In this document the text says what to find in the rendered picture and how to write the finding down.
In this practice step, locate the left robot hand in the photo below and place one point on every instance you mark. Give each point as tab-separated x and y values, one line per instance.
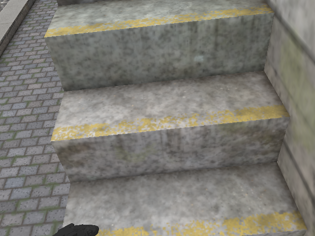
77	230

